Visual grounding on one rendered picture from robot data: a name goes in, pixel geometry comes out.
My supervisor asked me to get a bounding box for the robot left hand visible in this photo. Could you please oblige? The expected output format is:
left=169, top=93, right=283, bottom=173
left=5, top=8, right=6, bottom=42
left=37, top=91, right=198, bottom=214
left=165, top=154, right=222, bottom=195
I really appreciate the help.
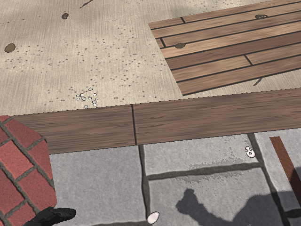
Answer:
left=22, top=206, right=76, bottom=226

